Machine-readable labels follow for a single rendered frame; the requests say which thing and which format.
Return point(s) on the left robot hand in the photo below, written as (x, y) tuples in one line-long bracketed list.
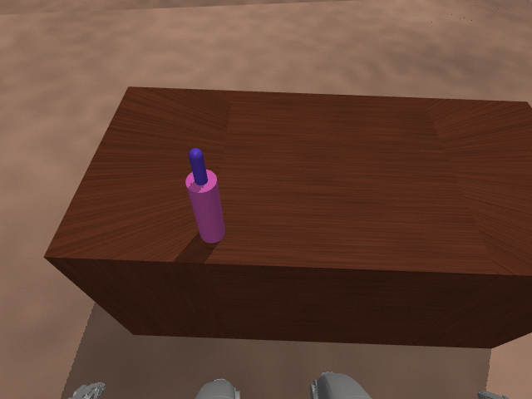
[(92, 391)]

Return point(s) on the bottle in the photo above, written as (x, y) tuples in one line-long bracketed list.
[(202, 186)]

